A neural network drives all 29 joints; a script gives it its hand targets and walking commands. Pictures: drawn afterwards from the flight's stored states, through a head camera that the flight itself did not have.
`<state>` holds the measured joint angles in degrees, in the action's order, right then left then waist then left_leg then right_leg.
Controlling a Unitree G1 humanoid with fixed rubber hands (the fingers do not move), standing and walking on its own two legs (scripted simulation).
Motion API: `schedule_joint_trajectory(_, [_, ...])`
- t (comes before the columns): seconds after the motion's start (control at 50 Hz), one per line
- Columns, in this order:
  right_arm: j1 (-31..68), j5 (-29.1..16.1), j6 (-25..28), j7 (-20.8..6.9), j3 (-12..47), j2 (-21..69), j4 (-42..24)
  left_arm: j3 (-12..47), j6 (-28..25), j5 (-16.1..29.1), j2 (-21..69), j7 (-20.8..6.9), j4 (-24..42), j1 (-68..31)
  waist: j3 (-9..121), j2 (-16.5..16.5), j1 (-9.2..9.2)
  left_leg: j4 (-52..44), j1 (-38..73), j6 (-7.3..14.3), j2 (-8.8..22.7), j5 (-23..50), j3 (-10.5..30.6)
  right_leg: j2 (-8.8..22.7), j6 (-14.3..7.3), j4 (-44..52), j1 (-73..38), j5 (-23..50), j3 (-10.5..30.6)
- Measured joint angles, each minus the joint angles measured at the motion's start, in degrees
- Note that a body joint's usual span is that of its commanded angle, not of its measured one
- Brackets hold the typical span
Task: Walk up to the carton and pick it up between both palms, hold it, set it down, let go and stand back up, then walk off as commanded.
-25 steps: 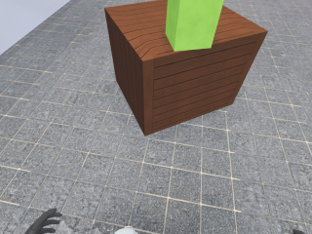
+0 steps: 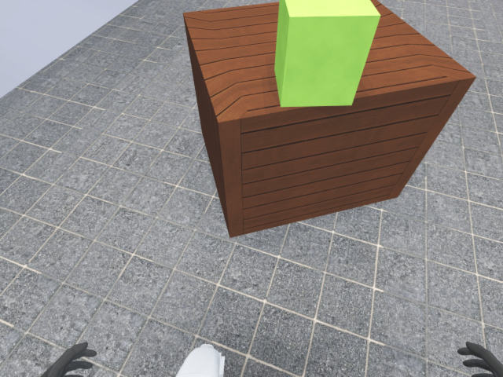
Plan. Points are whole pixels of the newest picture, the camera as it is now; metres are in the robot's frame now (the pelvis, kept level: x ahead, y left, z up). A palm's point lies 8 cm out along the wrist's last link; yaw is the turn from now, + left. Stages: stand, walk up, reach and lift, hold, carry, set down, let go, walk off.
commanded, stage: walk up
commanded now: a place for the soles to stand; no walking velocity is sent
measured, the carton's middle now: (317, 47) +0.93 -0.15 +0.03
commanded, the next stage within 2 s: none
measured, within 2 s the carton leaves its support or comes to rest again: neither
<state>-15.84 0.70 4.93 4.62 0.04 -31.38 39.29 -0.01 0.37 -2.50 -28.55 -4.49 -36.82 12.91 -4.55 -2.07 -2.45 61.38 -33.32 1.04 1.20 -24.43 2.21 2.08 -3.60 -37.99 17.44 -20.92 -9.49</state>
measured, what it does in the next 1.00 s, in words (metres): steps to the right: left foot, then right foot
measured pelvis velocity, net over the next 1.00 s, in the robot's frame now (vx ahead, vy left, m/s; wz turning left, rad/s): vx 0.17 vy -0.32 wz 0.10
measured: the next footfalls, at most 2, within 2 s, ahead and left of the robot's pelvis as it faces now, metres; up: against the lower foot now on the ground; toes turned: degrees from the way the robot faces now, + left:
left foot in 0.16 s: +0.17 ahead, +0.11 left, +0.00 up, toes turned +3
right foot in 0.40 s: +0.17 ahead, -0.25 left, +0.00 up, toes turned -3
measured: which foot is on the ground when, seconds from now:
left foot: up 0.00-0.14, down 0.16-0.40, up 0.42-0.70, down 0.72-0.96, up 0.98-1.00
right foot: down 0.00-0.14, up 0.16-0.38, down 0.40-0.72, up 0.74-0.94, down 0.96-1.00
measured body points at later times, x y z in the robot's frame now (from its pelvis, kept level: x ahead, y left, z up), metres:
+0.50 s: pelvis +0.10 -0.16 -0.02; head +0.13 -0.14 +0.42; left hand +0.20 +0.17 -0.12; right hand +0.22 -0.52 -0.07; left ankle +0.12 +0.03 -0.68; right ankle +0.13 -0.25 -0.72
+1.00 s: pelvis +0.17 -0.32 -0.04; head +0.21 -0.30 +0.41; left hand +0.26 +0.02 -0.13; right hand +0.28 -0.70 -0.08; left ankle +0.19 -0.09 -0.71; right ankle +0.22 -0.42 -0.73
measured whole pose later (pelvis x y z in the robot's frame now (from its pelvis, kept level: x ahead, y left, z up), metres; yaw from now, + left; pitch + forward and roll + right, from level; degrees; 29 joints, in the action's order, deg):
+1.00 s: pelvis +0.17 -0.32 -0.04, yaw +6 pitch -1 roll +4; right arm -25.9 0.6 4.8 7.7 0.0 -34.3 40.1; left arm -0.1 3.6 -2.6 -29.5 -5.0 -36.8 12.6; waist -5.5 -6.5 -2.7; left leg 54.3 -28.9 1.3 6.4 -26.5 3.1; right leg 5.4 -1.9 -56.3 29.3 -27.2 -1.8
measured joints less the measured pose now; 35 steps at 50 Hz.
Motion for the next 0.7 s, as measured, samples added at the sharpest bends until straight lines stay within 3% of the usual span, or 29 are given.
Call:
schedule_joint_trajectory(0.12, [-1.16, 0.00, 0.55, -0.26, 0.00, 0.85, -0.02, 0.01, 1.46, 0.00, 0.06, 0.00, -0.02, 0.04, -0.90, -0.09, -0.65, -16.03, 3.48, 0.00, -0.09, 11.13, -5.35, -0.94, -1.00, -1.77, -2.94, -4.29, -1.52])
schedule_joint_trajectory(0.16, [-3.82, 0.00, 1.23, 0.33, -0.05, -0.54, 0.09, -0.03, 1.82, 0.03, 0.28, 0.06, -0.06, -0.17, -1.37, 0.45, -0.53, -20.56, 7.49, 0.54, -0.08, 11.08, -4.89, -1.04, -1.01, -11.76, -0.21, -6.95, -1.37])
schedule_joint_trajectory(0.22, [-7.97, -0.27, 1.13, 1.73, -0.03, 0.37, 0.07, -0.02, 2.92, 0.08, -0.70, 0.35, -0.07, -1.47, -2.66, -3.30, 0.21, -17.27, 7.83, 0.55, -1.08, 7.04, -5.18, -0.73, 0.32, -33.14, 8.62, -9.22, 4.95])
schedule_joint_trajectory(0.26, [-10.40, -0.28, 1.13, 2.44, -0.02, 0.30, 0.04, 0.00, 3.07, 0.09, -0.89, 0.31, 0.00, -1.62, -2.87, -4.65, 0.31, -17.30, 8.59, 0.55, -0.38, 6.66, -4.70, 0.01, 0.38, -38.34, 12.87, -8.98, 7.40])
schedule_joint_trajectory(0.32, [-12.31, -0.28, 1.11, 2.48, -0.01, -0.55, -0.01, 0.04, 3.59, 0.10, -0.96, -0.62, 0.02, -1.59, -3.06, -6.13, 0.25, -17.31, 9.63, 0.55, 0.85, 5.81, -3.84, 3.15, 0.39, -33.21, 14.59, -9.01, 9.56])
schedule_joint_trajectory(0.38, [-12.05, -0.28, 1.08, 2.20, -0.02, -2.07, -0.03, 0.04, 3.92, 0.10, -0.98, -1.37, 0.07, -1.58, -1.36, -6.52, 0.20, -16.78, 8.57, 0.55, 2.72, 4.65, -2.36, 5.20, 0.40, -21.48, 13.49, -8.51, 10.35])
schedule_joint_trajectory(0.42, [-10.78, -0.25, 0.44, 2.20, -0.02, -3.33, 0.10, -0.05, 3.23, -0.06, -0.94, -1.35, 0.02, -1.31, -0.59, -5.46, 0.18, -12.10, 6.54, 0.56, 3.92, 0.24, 0.22, 4.39, 1.31, -16.10, 11.72, -5.07, 9.19])
schedule_joint_trajectory(0.48, [-6.33, -0.25, -0.78, 2.55, 0.02, -1.58, 0.59, -0.04, 2.57, -0.11, 0.14, -0.92, 0.03, -0.31, 0.12, -3.95, 0.15, -0.01, 1.85, 0.55, 2.23, -3.26, 1.49, 2.49, 1.80, -14.82, 9.68, -4.43, 5.74])
schedule_joint_trajectory(0.52, [-3.80, -0.25, -0.74, 2.18, 0.03, -0.46, 0.56, -0.04, 2.20, -0.11, 0.75, -0.50, 0.05, 0.25, 0.67, -2.76, 0.19, 1.71, 0.08, 0.54, 0.90, -3.33, 1.18, 1.35, 1.22, -10.26, 6.70, -3.03, 3.46])
schedule_joint_trajectory(0.62, [-1.37, -0.25, -0.16, 1.14, 0.02, 0.27, 0.58, -0.05, 1.81, -0.11, 0.80, -0.16, 0.03, 0.67, 0.96, -1.57, -0.38, -1.85, -0.40, 0.53, 0.58, -0.92, -3.66, -0.79, -1.05, -3.16, 1.79, -1.34, 0.51])
schedule_joint_trajectory(0.7, [-3.08, -0.25, 0.94, 1.11, 0.00, 0.46, 0.57, -0.04, 2.34, -0.12, 0.79, -0.15, 0.00, 0.70, 0.39, -2.03, -0.40, -15.11, 5.32, 0.54, 0.38, 7.00, -6.15, -1.50, -1.91, -5.19, 1.40, -3.62, -0.18])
